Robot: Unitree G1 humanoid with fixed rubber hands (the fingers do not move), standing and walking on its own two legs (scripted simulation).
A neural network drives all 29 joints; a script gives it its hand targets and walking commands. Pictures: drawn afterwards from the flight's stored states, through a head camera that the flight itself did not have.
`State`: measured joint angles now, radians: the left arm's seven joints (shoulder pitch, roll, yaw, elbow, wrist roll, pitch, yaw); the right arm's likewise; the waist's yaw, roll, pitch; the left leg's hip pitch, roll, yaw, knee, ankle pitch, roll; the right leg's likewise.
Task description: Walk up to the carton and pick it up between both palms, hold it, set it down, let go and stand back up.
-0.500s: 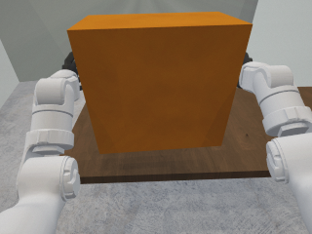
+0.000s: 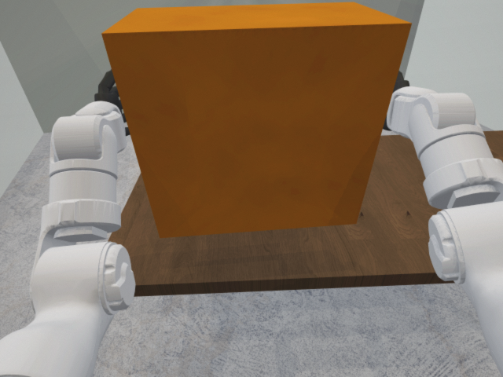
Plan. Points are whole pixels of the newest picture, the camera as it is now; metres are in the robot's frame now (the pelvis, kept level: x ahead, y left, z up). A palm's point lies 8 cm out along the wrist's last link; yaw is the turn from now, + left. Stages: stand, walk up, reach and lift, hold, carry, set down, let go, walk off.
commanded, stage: hold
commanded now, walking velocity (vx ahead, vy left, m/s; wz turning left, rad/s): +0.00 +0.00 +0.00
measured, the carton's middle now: (254, 123) +0.39 +0.00 +0.28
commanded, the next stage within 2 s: set down in 0.36 s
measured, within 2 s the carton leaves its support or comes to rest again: neither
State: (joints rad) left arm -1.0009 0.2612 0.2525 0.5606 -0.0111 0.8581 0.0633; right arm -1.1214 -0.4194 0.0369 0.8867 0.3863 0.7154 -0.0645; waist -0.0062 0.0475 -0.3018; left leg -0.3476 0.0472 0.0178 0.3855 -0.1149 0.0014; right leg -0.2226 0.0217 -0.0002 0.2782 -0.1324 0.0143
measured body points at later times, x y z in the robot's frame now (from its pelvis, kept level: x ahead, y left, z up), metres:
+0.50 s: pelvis +0.01 -0.01 +0.00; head -0.08 +0.01 +0.44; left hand +0.38 +0.21 +0.29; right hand +0.40 -0.20 +0.30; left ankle +0.05 +0.12 -0.75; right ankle +0.00 -0.13 -0.75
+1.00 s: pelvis +0.01 -0.01 +0.00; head -0.05 +0.01 +0.45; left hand +0.40 +0.21 +0.24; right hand +0.41 -0.20 +0.21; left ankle +0.05 +0.12 -0.75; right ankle +0.00 -0.13 -0.75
